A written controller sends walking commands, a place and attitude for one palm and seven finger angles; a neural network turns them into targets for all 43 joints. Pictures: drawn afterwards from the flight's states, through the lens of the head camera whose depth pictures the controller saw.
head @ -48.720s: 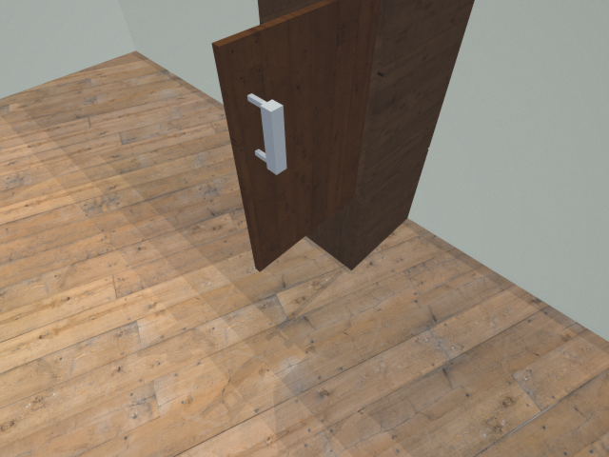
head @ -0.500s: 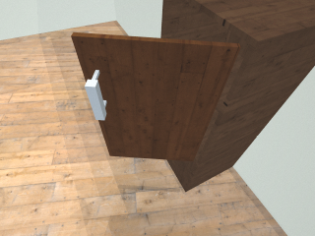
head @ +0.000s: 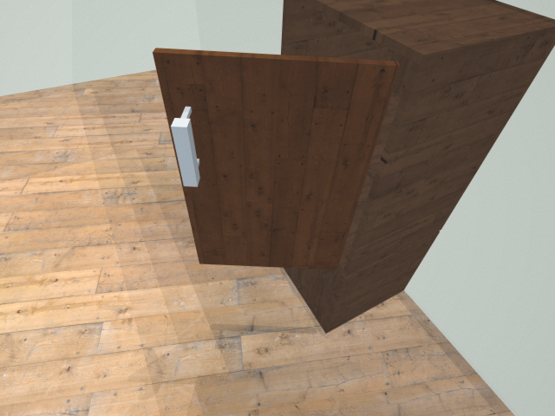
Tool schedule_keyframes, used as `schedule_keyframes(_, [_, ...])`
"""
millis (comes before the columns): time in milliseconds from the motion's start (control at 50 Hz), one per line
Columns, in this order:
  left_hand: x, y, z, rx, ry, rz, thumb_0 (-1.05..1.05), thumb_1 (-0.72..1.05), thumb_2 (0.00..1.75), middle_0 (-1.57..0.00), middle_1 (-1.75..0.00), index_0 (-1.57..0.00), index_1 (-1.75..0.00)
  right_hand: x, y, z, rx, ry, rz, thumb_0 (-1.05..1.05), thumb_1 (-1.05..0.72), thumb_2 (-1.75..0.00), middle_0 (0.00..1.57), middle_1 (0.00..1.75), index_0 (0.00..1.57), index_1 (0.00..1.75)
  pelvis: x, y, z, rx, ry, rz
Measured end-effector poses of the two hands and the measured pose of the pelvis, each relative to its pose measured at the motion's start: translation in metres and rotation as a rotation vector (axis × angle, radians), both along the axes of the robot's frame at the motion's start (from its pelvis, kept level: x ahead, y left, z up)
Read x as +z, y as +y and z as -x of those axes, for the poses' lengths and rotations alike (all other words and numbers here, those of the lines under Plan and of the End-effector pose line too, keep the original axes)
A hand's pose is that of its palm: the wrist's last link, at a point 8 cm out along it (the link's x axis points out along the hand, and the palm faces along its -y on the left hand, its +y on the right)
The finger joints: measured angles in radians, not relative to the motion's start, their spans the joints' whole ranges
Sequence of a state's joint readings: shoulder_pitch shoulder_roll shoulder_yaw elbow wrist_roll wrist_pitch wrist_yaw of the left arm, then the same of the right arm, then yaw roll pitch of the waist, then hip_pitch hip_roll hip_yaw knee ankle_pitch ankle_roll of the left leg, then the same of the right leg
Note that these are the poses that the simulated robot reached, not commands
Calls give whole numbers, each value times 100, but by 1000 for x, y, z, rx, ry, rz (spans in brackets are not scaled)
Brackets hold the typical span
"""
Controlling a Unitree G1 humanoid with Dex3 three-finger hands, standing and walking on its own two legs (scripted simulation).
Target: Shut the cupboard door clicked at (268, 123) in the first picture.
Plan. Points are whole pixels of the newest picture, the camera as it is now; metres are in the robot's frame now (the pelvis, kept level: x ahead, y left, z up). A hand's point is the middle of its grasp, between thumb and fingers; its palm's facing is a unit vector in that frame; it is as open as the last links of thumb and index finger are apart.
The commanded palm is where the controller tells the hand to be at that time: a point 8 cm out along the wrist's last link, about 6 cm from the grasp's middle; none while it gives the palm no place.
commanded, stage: come to a stop and stand still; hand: left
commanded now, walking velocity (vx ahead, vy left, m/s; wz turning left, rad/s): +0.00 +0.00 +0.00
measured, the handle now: (189, 146) +0.55 +0.20 +0.10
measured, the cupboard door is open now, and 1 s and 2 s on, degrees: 60 60 60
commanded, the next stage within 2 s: none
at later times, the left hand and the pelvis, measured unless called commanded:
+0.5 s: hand out of the picture -0.08 +0.18 -0.18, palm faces +0.04 -0.99 -0.17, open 7.4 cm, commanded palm none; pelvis -0.04 +0.01 +0.00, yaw +1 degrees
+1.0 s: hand out of the picture -0.17 +0.18 -0.19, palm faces +0.19 -0.96 -0.19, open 7.4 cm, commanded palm none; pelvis -0.11 +0.01 -0.01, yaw +3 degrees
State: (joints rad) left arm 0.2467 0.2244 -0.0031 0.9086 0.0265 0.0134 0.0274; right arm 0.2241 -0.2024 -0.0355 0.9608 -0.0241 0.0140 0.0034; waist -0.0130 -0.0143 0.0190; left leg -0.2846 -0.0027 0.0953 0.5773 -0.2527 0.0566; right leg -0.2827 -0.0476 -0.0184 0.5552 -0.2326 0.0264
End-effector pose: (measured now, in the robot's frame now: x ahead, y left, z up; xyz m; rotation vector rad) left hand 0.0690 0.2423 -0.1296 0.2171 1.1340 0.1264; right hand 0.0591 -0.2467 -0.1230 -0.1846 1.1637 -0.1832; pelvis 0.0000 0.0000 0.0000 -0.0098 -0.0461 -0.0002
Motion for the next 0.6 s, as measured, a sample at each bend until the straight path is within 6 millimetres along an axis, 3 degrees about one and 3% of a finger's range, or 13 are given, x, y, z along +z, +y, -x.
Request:
schedule_keyframes(160, [-10,-1,61,38,114,28,0,90,90,-20,-30,-20,-30,-1,2,49,-11,102,10,1,-90,-90,20,30,20,30,2,4,19,12,6,7])
schedule_keyframes(280, [-15,-3,108,70,214,48,0,90,90,-20,-30,-20,-30,-3,9,72,-25,151,1,1,-91,-90,20,30,20,30,3,7,28,13,4,11])
schedule_keyframes(400, [-17,-6,139,92,271,66,0,90,90,-20,-30,-20,-30,-5,19,82,-30,165,-11,1,-90,-90,20,30,20,30,3,11,36,16,-1,15])
schedule_keyframes(600, [-19,-12,163,128,271,84,0,90,90,-20,-30,-20,-30,-10,33,81,-15,138,-37,1,-90,-90,20,30,20,30,3,15,51,27,-17,11])
